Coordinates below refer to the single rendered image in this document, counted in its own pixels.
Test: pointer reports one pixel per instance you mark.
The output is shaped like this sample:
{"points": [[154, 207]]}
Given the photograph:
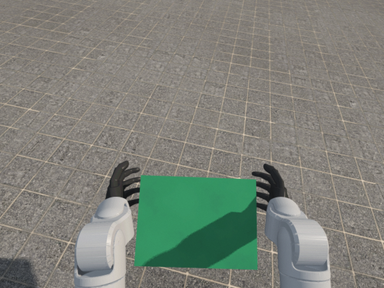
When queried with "robot left forearm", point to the robot left forearm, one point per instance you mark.
{"points": [[99, 254]]}

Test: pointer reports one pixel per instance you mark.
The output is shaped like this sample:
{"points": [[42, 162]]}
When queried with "right robot hand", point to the right robot hand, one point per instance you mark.
{"points": [[275, 189]]}

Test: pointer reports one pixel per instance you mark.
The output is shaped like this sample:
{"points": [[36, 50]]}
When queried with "robot right forearm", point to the robot right forearm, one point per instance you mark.
{"points": [[302, 245]]}

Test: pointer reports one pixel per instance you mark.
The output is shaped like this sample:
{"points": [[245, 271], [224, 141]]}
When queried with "left robot hand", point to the left robot hand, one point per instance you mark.
{"points": [[117, 185]]}

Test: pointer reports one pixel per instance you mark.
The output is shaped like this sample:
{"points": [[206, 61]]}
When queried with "carton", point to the carton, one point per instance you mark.
{"points": [[193, 222]]}

